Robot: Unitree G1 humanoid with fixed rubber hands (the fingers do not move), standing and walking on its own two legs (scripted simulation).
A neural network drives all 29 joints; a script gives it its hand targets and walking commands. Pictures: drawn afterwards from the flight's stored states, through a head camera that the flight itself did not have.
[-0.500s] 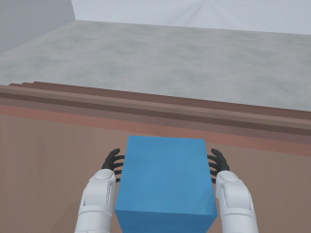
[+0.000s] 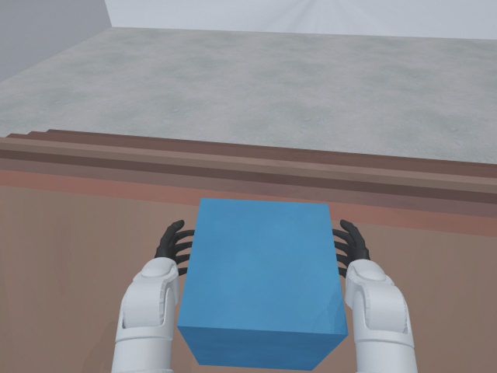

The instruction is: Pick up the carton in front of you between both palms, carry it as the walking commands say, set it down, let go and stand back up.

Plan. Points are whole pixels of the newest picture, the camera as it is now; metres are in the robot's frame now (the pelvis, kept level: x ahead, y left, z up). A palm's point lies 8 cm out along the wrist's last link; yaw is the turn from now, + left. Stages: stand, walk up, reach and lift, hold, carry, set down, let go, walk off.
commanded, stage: carry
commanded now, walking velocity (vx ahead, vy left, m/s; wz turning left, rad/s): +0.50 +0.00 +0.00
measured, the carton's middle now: (259, 289) +0.30 +0.01 +0.00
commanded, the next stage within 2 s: none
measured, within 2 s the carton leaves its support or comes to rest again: neither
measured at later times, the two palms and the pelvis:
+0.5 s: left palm (206, 186) +0.46 +0.12 +0.09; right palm (360, 196) +0.45 -0.18 +0.09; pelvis +0.22 -0.01 +0.00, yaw -1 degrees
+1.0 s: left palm (219, 117) +0.78 +0.14 +0.08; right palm (326, 117) +0.79 -0.16 +0.08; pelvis +0.55 -0.01 -0.02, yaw +0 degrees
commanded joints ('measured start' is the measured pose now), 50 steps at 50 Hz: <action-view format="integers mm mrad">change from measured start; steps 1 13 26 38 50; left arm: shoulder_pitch -513 -287 -94 -197 -116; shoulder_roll -878 -771 -645 -773 -635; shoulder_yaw -746 -760 -642 -838 -763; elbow -241 -614 -603 -731 -733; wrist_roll -363 -420 -354 -481 -416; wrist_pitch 76 312 334 289 340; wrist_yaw -173 -10 94 -26 10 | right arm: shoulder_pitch -428 -123 -122 -28 -13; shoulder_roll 906 798 657 802 671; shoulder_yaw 742 709 722 741 736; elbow -248 -532 -657 -641 -656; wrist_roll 336 408 455 387 422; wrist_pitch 121 339 396 318 365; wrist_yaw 149 5 -60 -3 -14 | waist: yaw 6 -53 17 1 -44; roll -201 212 -148 -108 309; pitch -212 -209 -256 -161 -325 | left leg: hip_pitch -291 534 -252 -445 525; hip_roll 9 444 95 83 412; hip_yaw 70 -397 265 179 -448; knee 162 -250 319 256 -186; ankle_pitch -350 36 54 91 -25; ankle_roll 6 243 -7 7 243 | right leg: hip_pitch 229 -598 382 337 -336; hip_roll -202 -71 -216 -269 19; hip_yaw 269 -80 62 -40 -216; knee -302 427 -182 -361 665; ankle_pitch -352 -208 -64 390 -17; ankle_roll -99 -15 -116 -139 25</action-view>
